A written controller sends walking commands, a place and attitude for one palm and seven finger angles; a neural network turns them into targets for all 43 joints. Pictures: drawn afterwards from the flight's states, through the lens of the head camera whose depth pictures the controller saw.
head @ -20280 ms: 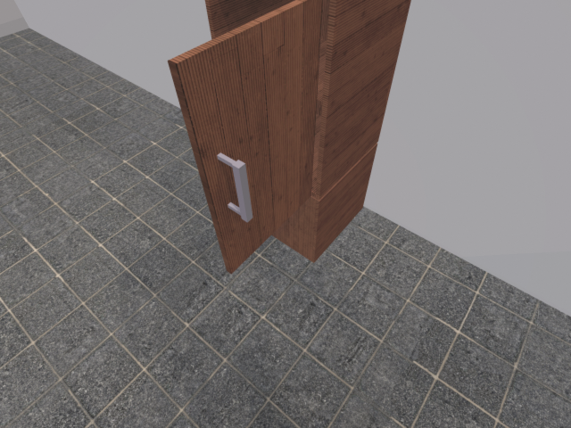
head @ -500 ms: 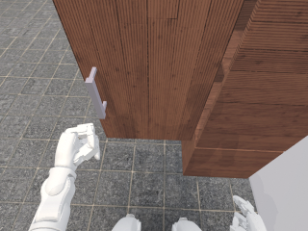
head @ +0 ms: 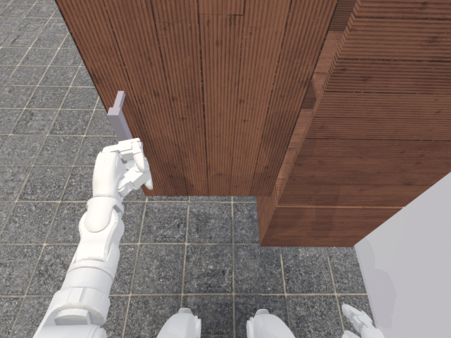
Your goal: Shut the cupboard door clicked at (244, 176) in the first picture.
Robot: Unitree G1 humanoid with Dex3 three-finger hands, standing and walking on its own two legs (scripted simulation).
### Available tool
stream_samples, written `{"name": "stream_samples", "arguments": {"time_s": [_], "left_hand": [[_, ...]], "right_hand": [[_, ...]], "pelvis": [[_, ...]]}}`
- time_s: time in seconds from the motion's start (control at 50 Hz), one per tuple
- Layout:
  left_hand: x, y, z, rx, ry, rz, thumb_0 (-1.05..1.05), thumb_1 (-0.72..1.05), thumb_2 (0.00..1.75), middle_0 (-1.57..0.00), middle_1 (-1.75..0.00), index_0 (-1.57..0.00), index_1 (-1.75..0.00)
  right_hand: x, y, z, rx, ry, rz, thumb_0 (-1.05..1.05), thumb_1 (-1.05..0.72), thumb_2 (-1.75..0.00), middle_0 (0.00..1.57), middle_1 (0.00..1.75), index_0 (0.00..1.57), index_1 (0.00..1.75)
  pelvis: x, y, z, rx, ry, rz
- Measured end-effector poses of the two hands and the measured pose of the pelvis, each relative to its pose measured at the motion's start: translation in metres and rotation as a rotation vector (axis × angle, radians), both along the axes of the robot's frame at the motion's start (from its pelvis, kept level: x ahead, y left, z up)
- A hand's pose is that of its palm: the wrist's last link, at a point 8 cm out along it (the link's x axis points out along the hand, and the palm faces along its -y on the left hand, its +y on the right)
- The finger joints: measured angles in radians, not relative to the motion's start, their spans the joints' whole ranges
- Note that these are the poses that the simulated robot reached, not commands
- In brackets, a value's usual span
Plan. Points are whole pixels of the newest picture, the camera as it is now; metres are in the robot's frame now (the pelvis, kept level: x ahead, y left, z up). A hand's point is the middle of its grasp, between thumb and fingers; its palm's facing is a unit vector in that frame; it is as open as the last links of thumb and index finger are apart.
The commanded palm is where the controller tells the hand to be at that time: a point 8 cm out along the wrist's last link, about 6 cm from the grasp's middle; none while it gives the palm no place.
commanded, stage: bring the fist close to the handle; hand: left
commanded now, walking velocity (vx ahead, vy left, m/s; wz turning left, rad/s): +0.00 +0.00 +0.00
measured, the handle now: (129, 133) +0.48 +0.19 +0.05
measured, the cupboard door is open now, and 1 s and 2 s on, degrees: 91 84 70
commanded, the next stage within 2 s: push the door shut along its arc in 0.28 s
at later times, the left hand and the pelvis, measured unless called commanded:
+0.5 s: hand (144, 174) +0.39 +0.15 +0.05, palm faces +0.00 -1.00 -0.04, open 3.1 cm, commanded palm +0.38 +0.20 +0.06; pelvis +0.00 +0.00 +0.00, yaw +0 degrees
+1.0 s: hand (143, 147) +0.44 +0.16 +0.06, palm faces -0.12 -0.99 -0.04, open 3.2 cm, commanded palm +0.44 +0.19 +0.06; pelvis -0.02 +0.01 -0.01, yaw +1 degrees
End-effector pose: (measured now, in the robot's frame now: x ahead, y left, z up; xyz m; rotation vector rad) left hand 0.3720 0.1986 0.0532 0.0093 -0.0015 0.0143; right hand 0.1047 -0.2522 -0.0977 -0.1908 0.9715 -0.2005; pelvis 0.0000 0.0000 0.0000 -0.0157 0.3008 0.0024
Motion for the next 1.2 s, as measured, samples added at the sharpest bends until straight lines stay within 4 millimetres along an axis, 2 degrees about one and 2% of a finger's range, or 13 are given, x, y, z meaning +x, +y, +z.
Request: {"name": "stream_samples", "arguments": {"time_s": [0.1, 0.22, 0.38, 0.48, 0.56, 0.64, 0.76, 0.96, 1.2], "left_hand": [[0.002, 0.002, 0.002, 0.024, -0.006, 0.004, 0.02, 0.90, 0.90, -1.30, -1.50, -1.30, -1.50], [-0.005, 0.002, -0.004, 0.010, 0.035, 0.008, 0.02, 0.90, 0.90, -1.30, -1.50, -1.30, -1.50], [-0.005, 0.001, 0.003, 0.017, -0.028, 0.009, 0.02, 0.90, 0.90, -1.30, -1.50, -1.30, -1.50], [-0.005, 0.003, 0.001, 0.028, 0.003, -0.011, 0.02, 0.90, 0.90, -1.30, -1.50, -1.30, -1.50], [0.002, 0.005, -0.002, 0.031, 0.025, -0.027, 0.02, 0.90, 0.90, -1.30, -1.50, -1.30, -1.50], [0.017, 0.007, 0.004, 0.021, -0.010, -0.045, 0.02, 0.90, 0.90, -1.30, -1.50, -1.30, -1.50], [0.032, 0.012, 0.006, 0.024, -0.003, -0.084, 0.02, 0.90, 0.90, -1.32, -1.50, -1.30, -1.50], [0.053, 0.015, 0.007, 0.023, 0.014, -0.117, 0.02, 0.90, 0.90, -1.32, -1.50, -1.33, -1.50], [0.088, 0.001, 0.004, 0.025, 0.029, -0.187, 0.02, 0.90, 0.90, -1.30, -1.50, -1.31, -1.50]], "right_hand": [[-0.012, -0.002, -0.003, 0.011, 0.034, -0.020, 0.01, -0.90, -0.90, 0.20, 0.30, 0.21, 0.30], [-0.019, -0.003, -0.002, 0.017, 0.056, -0.029, 0.01, -0.90, -0.90, 0.20, 0.30, 0.21, 0.30], [-0.012, -0.005, 0.000, 0.002, 0.037, -0.018, 0.01, -0.90, -0.90, 0.20, 0.30, 0.21, 0.30], [-0.005, -0.005, 0.002, 0.005, 0.015, -0.013, 0.01, -0.90, -0.90, 0.20, 0.30, 0.21, 0.30], [-0.003, -0.004, 0.002, -0.002, 0.013, -0.005, 0.01, -0.90, -0.90, 0.20, 0.30, 0.21, 0.30], [-0.006, -0.005, 0.000, -0.015, 0.026, -0.007, 0.01, -0.90, -0.90, 0.20, 0.30, 0.21, 0.30], [-0.022, -0.006, -0.007, -0.016, 0.074, -0.023, 0.00, -0.90, -0.90, 0.20, 0.30, 0.21, 0.30], [-0.058, -0.004, -0.017, -0.021, 0.182, -0.038, 0.00, -0.90, -0.90, 0.20, 0.30, 0.21, 0.30], [-0.100, -0.004, -0.025, -0.046, 0.267, -0.074, 0.00, -0.90, -0.90, 0.20, 0.30, 0.21, 0.30]], "pelvis": [[0.000, 0.000, 0.000, 0.003, 0.003, -0.007], [0.000, 0.000, 0.003, 0.005, -0.004, -0.008], [-0.002, -0.002, 0.002, 0.003, -0.007, -0.004], [-0.002, -0.002, 0.003, 0.003, -0.010, -0.002], [-0.005, -0.002, 0.002, 0.002, -0.009, 0.003], [-0.007, -0.002, -0.001, -0.002, 0.001, 0.007], [-0.008, 0.000, -0.005, -0.008, 0.018, 0.009], [-0.015, 0.004, -0.011, -0.016, 0.041, 0.018], [-0.025, 0.009, -0.023, -0.030, 0.089, 0.017]]}}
